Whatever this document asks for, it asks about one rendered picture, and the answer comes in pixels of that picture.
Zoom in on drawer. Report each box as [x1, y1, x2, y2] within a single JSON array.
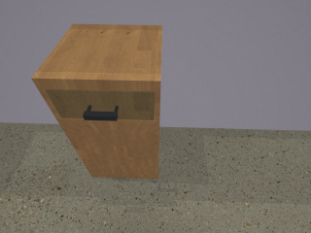
[[45, 89, 156, 120]]

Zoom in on handle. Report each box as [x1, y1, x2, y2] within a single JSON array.
[[83, 105, 119, 121]]

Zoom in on cabinet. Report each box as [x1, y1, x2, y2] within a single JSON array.
[[31, 23, 162, 180]]

